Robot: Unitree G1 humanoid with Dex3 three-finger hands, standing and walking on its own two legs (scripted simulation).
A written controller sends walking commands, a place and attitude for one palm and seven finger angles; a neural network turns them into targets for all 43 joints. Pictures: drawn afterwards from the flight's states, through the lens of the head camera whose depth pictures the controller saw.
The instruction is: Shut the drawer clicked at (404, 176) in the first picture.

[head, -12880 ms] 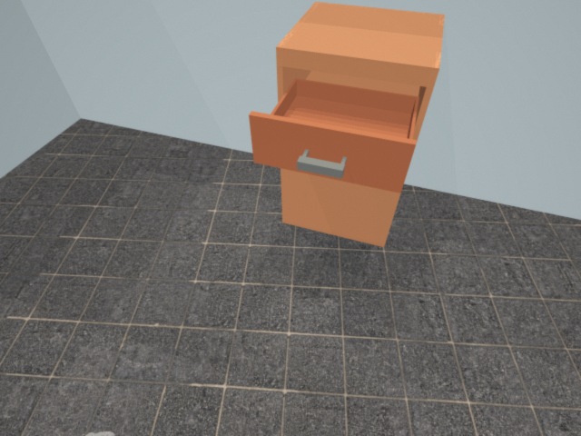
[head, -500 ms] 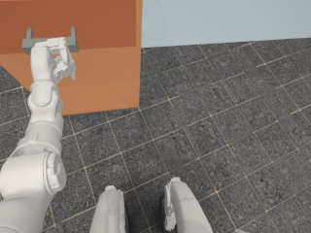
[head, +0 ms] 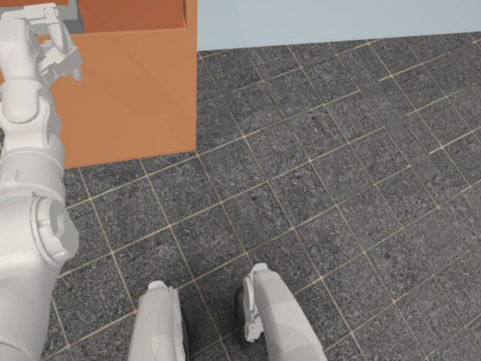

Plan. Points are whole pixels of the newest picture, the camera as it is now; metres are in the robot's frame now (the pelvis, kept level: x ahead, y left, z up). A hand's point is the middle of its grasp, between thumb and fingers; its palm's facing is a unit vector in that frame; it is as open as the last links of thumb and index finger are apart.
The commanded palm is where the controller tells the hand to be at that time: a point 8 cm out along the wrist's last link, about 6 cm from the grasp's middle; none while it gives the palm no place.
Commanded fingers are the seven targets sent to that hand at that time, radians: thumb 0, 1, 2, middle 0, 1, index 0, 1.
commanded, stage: push the drawer shut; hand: left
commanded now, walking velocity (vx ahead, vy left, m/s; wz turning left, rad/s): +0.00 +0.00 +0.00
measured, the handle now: (34, 9) +0.65 +0.23 +0.04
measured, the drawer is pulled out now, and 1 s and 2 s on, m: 0.00 0.00 0.00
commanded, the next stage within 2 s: pull the fist back off the drawer in 0.14 s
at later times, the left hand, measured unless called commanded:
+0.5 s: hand (64, 49) +0.57 +0.19 +0.04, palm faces +0.08 -1.00 -0.04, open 3.1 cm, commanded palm +0.57 +0.19 +0.05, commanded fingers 0.00 0.90 0.90 -1.40 -1.60 -1.40 -1.60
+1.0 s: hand (70, 65) +0.55 +0.18 +0.05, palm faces +0.11 -0.99 -0.03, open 3.2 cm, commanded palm +0.51 +0.20 +0.05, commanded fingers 0.00 0.90 0.90 -1.40 -1.60 -1.40 -1.60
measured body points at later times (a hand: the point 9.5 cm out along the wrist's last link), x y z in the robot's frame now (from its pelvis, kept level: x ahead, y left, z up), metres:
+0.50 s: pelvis -0.03 +0.00 -0.02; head +0.18 +0.05 +0.37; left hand +0.56 +0.24 +0.05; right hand -0.05 -0.25 -0.11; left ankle +0.03 +0.10 -0.59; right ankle +0.05 -0.12 -0.59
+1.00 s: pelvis +0.01 +0.01 +0.02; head +0.20 +0.03 +0.42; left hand +0.53 +0.23 +0.05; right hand +0.02 -0.25 -0.10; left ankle +0.03 +0.10 -0.59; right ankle +0.05 -0.12 -0.59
